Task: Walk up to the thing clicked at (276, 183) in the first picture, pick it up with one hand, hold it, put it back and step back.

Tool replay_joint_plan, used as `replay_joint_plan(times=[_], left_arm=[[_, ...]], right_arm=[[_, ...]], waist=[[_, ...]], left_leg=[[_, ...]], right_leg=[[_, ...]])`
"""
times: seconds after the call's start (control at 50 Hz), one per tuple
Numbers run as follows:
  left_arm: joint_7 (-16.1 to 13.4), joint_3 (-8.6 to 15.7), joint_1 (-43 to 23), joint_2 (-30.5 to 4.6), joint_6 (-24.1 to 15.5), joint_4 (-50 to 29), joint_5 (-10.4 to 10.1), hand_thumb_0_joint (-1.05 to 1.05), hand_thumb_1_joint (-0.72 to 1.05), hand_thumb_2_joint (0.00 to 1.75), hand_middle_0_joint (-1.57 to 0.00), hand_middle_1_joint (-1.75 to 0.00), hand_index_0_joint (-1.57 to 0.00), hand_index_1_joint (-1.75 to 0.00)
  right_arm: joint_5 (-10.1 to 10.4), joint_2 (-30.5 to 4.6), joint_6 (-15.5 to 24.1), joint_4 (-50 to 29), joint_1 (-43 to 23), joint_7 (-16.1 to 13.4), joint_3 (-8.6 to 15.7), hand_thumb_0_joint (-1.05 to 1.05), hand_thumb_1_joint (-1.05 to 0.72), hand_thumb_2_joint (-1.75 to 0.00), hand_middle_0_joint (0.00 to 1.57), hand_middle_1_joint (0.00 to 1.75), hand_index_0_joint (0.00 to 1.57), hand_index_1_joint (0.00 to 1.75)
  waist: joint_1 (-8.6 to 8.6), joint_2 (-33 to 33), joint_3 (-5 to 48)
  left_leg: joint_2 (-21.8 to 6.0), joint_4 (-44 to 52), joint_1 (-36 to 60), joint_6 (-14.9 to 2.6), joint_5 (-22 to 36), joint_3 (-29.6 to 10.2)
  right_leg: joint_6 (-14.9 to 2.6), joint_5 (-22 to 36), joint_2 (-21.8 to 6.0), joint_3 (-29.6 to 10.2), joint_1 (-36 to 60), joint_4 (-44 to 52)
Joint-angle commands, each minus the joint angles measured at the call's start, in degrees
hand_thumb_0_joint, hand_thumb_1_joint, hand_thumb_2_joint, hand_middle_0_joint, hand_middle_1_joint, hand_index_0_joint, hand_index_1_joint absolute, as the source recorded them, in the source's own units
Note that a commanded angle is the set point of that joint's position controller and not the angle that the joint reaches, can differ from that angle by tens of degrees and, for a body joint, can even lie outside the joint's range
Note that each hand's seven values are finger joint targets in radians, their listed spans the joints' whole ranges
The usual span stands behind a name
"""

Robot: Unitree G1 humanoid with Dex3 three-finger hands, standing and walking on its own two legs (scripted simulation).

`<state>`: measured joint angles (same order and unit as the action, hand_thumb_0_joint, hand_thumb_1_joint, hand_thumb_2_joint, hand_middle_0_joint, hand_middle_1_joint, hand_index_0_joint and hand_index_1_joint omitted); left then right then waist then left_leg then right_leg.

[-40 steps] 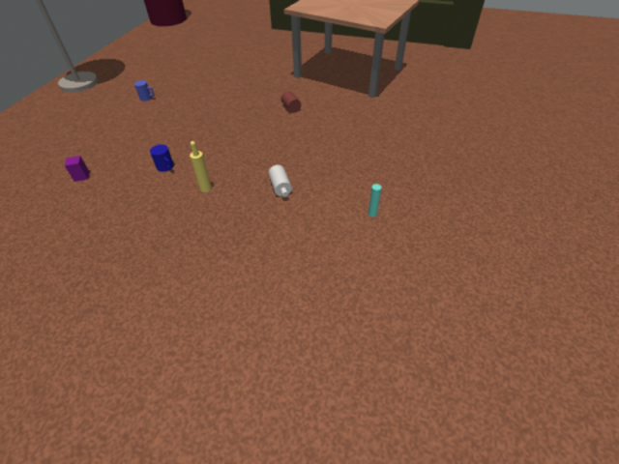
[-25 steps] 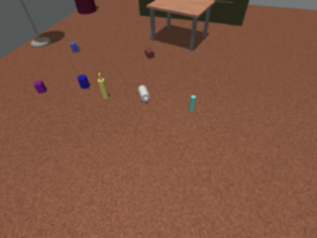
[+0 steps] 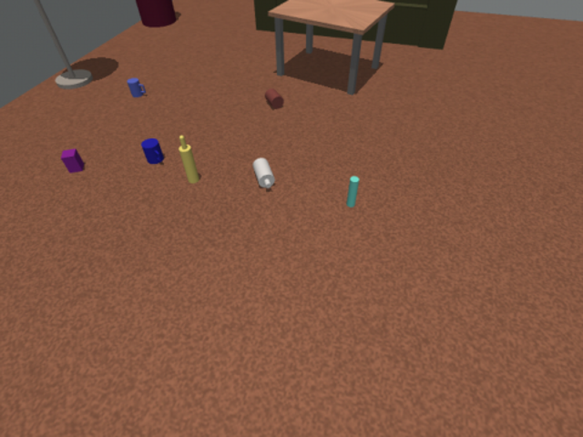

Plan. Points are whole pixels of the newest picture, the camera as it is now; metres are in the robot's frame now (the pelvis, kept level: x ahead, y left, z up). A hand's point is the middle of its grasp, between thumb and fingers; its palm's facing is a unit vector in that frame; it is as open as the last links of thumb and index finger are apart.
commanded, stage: stand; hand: left
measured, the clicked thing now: (264, 174) +1.47 +0.18 -0.74
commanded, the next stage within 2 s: walk up in 0.32 s
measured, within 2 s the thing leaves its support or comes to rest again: neither
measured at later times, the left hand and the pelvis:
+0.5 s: hand out of the picture +0.08 +0.29 -0.15, palm faces -0.21 -0.88 -0.42, open 7.4 cm; pelvis +0.02 +0.01 -0.01, yaw -9 degrees
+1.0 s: hand (149, 306) +0.39 +0.30 -0.15, palm faces -0.42 -0.74 -0.52, open 7.4 cm; pelvis +0.24 +0.04 -0.04, yaw -26 degrees
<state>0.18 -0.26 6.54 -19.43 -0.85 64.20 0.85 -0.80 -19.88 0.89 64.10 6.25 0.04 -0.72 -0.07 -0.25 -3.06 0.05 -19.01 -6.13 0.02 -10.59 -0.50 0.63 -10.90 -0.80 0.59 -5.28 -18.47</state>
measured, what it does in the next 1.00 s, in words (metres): walks ahead, turning right: right foot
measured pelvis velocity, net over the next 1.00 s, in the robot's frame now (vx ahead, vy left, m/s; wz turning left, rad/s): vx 0.24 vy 0.04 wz -0.46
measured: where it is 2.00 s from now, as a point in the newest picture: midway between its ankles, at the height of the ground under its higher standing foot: (245, 322)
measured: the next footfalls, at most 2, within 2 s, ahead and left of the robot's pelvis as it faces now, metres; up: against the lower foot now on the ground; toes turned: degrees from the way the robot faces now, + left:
right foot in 0.66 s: +0.12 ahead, -0.16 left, +0.00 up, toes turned -22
left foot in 1.04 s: +0.50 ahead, +0.13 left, +0.00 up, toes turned -25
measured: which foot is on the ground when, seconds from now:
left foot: down 0.00-0.66, up 0.68-1.00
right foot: down 0.00-0.46, up 0.48-0.64, down 0.66-1.00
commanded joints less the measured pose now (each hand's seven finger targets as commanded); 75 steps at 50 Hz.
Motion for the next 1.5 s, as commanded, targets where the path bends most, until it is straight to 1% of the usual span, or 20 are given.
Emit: replay_joint_plan(times=[0.0, 0.28, 0.32, 0.38, 0.44, 0.6, 0.62, 0.64, 0.66, 0.7, 0.78, 0.9, 1.0, 1.04, 1.08, 1.16, 1.32, 1.4, 1.44, 1.48], left_arm=[[-0.7, 2.5, -2.1, -12.3, -1.0, -3.4, -0.3, 0.00, 0.90, 0.90, -0.20, -0.30, -0.20, -0.30], [-0.7, 2.3, -1.6, -12.2, -0.9, -3.5, -0.2, 0.00, 0.90, 0.90, -0.20, -0.30, -0.20, -0.30], [0.0, 6.1, 7.6, -20.8, -1.2, -5.9, -0.3, 0.00, 0.90, 0.90, -0.20, -0.30, -0.20, -0.30], [-0.2, 6.8, -1.8, -20.1, -1.9, -10.2, 0.6, 0.00, 0.90, 0.90, -0.20, -0.30, -0.20, -0.30], [-0.6, 5.9, -6.1, -15.2, -2.6, -14.6, 0.4, 0.00, 0.90, 0.90, -0.20, -0.30, -0.20, -0.30], [0.5, 7.5, 19.7, -17.9, -3.5, -9.3, -1.2, 0.00, 0.90, 0.90, -0.20, -0.30, -0.20, -0.30], [-0.5, 8.8, 28.8, -20.4, -3.8, -6.9, -0.7, 0.00, 0.90, 0.90, -0.20, -0.30, -0.20, -0.30], [-1.7, 10.0, 34.1, -23.8, -3.9, -6.4, 0.0, 0.00, 0.90, 0.90, -0.20, -0.30, -0.20, -0.30], [-2.4, 10.6, 30.3, -26.9, -3.7, -9.3, 0.1, 0.00, 0.90, 0.90, -0.20, -0.30, -0.20, -0.30], [-3.4, 9.6, 18.6, -28.0, -4.4, -14.8, -0.7, 0.00, 0.90, 0.90, -0.20, -0.30, -0.20, -0.30], [-4.0, 8.3, 11.5, -24.8, -5.8, -17.6, -1.4, 0.00, 0.90, 0.90, -0.20, -0.30, -0.20, -0.30], [-4.2, 8.5, 9.2, -27.9, -7.2, -18.7, -0.4, 0.00, 0.90, 0.90, -0.20, -0.30, -0.20, -0.30], [-4.8, 7.9, 4.9, -26.3, -6.0, -19.4, 0.6, 0.00, 0.90, 0.90, -0.20, -0.30, -0.20, -0.30], [-5.3, 5.5, 11.3, -17.2, -4.5, -19.8, 1.0, 0.00, 0.90, 0.90, -0.20, -0.30, -0.20, -0.30], [-6.6, 4.5, 17.1, -16.9, -3.9, -19.3, -0.5, 0.00, 0.90, 0.90, -0.20, -0.30, -0.20, -0.30], [-4.9, 6.9, 16.5, -22.6, -3.5, -13.4, -2.6, 0.00, 0.90, 0.90, -0.20, -0.30, -0.20, -0.30], [-5.3, 6.0, 12.8, -17.2, -3.1, -15.8, -1.8, 0.00, 0.90, 0.90, -0.20, -0.30, -0.20, -0.30], [-6.3, 8.3, 26.1, -18.3, -3.2, -12.3, -1.7, 0.00, 0.90, 0.90, -0.20, -0.30, -0.20, -0.30], [-7.8, 10.8, 31.1, -25.8, -3.1, -13.0, -0.7, 0.00, 0.90, 0.90, -0.20, -0.30, -0.20, -0.30], [-8.5, 10.1, 17.8, -26.4, -3.0, -18.8, -1.5, 0.00, 0.90, 0.90, -0.20, -0.30, -0.20, -0.30]], right_arm=[[0.4, -12.0, 1.2, -3.4, -2.4, -0.7, 2.5, 0.00, -0.90, -0.90, 0.20, 0.30, 0.20, 0.30], [0.4, -12.1, 1.1, -3.3, -1.9, -0.7, 2.4, 0.00, -0.90, -0.90, 0.20, 0.30, 0.20, 0.30], [-3.2, -19.6, 1.1, -12.5, -3.6, 3.7, 8.7, 0.00, -0.90, -0.90, 0.20, 0.30, 0.20, 0.30], [-2.5, -16.0, 0.1, -14.2, 2.2, 5.6, 9.2, 0.00, -0.90, -0.90, 0.20, 0.30, 0.20, 0.30], [-2.3, -20.1, 0.2, -14.7, 9.5, 5.3, 12.0, 0.00, -0.90, -0.90, 0.20, 0.30, 0.20, 0.30], [-3.5, -17.6, -0.2, -23.5, -8.3, 6.5, 10.5, 0.00, -0.90, -0.90, 0.20, 0.30, 0.20, 0.30], [-3.4, -16.4, -0.4, -24.3, -8.2, 6.6, 10.0, 0.00, -0.90, -0.90, 0.20, 0.30, 0.20, 0.30], [-3.1, -12.9, -0.5, -25.7, -7.8, 6.8, 8.6, 0.00, -0.90, -0.90, 0.20, 0.30, 0.20, 0.30], [-2.7, -11.6, -0.8, -27.5, -5.4, 7.0, 7.7, 0.00, -0.90, -0.90, 0.20, 0.30, 0.20, 0.30], [-2.3, -17.4, -1.1, -27.8, -6.7, 7.2, 9.1, 0.00, -0.90, -0.90, 0.20, 0.30, 0.20, 0.30], [-2.2, -18.5, -1.3, -25.1, -1.1, 7.1, 9.0, 0.00, -0.90, -0.90, 0.20, 0.30, 0.20, 0.30], [-2.3, -19.4, -3.1, -27.6, -1.2, 9.9, 10.3, 0.00, -0.90, -0.90, 0.20, 0.30, 0.20, 0.30], [-1.8, -18.0, -2.7, -25.3, 11.7, 8.9, 12.0, 0.00, -0.90, -0.90, 0.20, 0.30, 0.20, 0.30], [-3.7, -22.8, -1.2, -21.8, 23.5, 6.8, 14.2, 0.00, -0.90, -0.90, 0.20, 0.30, 0.20, 0.30], [-1.2, -29.6, -0.3, -25.1, 10.4, 5.3, 15.3, 0.00, -0.90, -0.90, 0.20, 0.30, 0.20, 0.30], [-2.1, -19.0, -0.4, -27.1, 4.6, 4.5, 12.5, 0.00, -0.90, -0.90, 0.20, 0.30, 0.20, 0.30], [-3.7, -14.9, -0.8, -27.9, 9.9, 3.6, 10.8, 0.00, -0.90, -0.90, 0.20, 0.30, 0.20, 0.30], [-3.3, -14.4, -2.0, -31.7, 1.7, 3.9, 10.2, 0.00, -0.90, -0.90, 0.20, 0.30, 0.20, 0.30], [-3.0, -11.0, -2.6, -32.3, 6.7, 3.8, 8.7, 0.00, -0.90, -0.90, 0.20, 0.30, 0.20, 0.30], [-3.7, -18.6, -4.7, -30.5, 11.5, 3.2, 11.2, 0.00, -0.90, -0.90, 0.20, 0.30, 0.20, 0.30]], waist=[[0.35, 0.6, 3.9], [0.36, 0.2, 4.1], [-1.09, -5.1, 0.3], [-6.57, 3.8, -4.5], [-12.03, -13.7, 2.4], [4.76, -2.3, 3.2], [9.14, 4.7, 7.7], [11.16, 14.8, 5.7], [7.81, 17.7, 5.6], [3.16, 5.8, 1.1], [-2.10, 2.4, -3.7], [-2.87, 9.3, -6.0], [-10.57, 7.8, 2.9], [-14.65, -15.2, 6.6], [-5.06, -24.4, 5.8], [-3.31, -14.2, 3.6], [-5.62, -8.7, 5.1], [3.55, -1.9, 8.4], [5.81, 14.3, 10.4], [-0.05, 1.6, 4.5]], left_leg=[[-7.2, 3.1, 0.7, -1.49, 8.7, -5.7], [-7.4, 3.3, 0.7, -1.59, 9.0, -5.7], [-4.8, -10.0, 2.1, -5.84, -28.8, -2.7], [-3.4, -12.1, 1.3, -7.10, -25.6, -5.1], [-22.5, 9.0, 21.1, -12.41, -22.0, -21.2], [-9.2, -12.9, -4.1, -7.70, -7.1, 8.6], [-4.7, -30.1, -14.3, -5.74, 1.1, 12.2], [0.6, -42.4, -32.9, -3.64, -21.7, 9.1], [2.1, -49.0, -43.0, -0.84, -27.9, 0.9], [-4.7, -50.0, -41.7, -0.03, -20.7, -10.1], [-7.9, -42.6, -36.3, 0.57, -11.2, -9.1], [-7.1, -33.3, -23.5, 1.04, -0.3, -2.6], [-4.0, -22.7, 0.2, 0.49, -0.2, 3.2], [-7.3, -11.1, 7.7, -2.11, -18.0, -7.3], [-23.8, 9.9, -0.3, -7.26, -37.5, -42.4], [-14.0, 1.1, -8.5, -4.13, -18.8, -13.8], [-15.4, -4.8, -1.8, -10.01, 21.1, -1.4], [-10.0, -22.3, -17.8, -2.47, 21.9, 8.2], [-2.4, -46.5, -42.3, 3.65, -21.4, 5.0], [-5.6, -60.9, -41.1, 6.98, -22.2, -8.9]], right_leg=[[-2.03, 7.1, -6.8, -5.0, 0.0, 2.7], [-1.97, 7.6, -6.8, -5.0, 0.3, 2.7], [-6.17, -26.2, -8.4, -16.8, -18.9, 0.1], [-4.56, -28.4, -8.3, -20.7, -30.3, 3.1], [-0.49, -16.7, 1.0, 2.9, -44.4, -26.2], [-2.37, -1.6, -4.0, 8.4, -5.2, -12.3], [-3.14, -2.2, -1.3, 7.2, 10.6, -8.9], [-5.67, -10.0, -8.0, -8.7, 20.9, -3.6], [-9.06, -27.1, -18.4, -32.6, 21.6, 3.9], [-17.74, -36.7, -25.7, -46.1, 7.9, 9.4], [-11.70, -13.7, -16.9, -22.7, -1.4, 3.4], [-9.32, -16.8, -9.8, -11.1, -20.7, 4.6], [-6.64, 7.0, -9.0, -4.6, -23.4, -15.5], [-5.10, -14.2, 0.6, -2.3, -34.1, -47.0], [-7.18, -22.6, 1.2, -6.0, -40.8, -65.2], [-4.38, -7.9, -5.3, -3.9, -32.9, -52.5], [-2.50, -7.7, -3.4, 4.6, -26.2, -30.7], [-4.67, 8.0, -0.9, 6.2, 1.8, -14.2], [-12.91, -1.8, -18.4, -24.6, 18.1, -6.8], [-21.44, -22.7, -29.4, -41.4, 1.1, 1.4]])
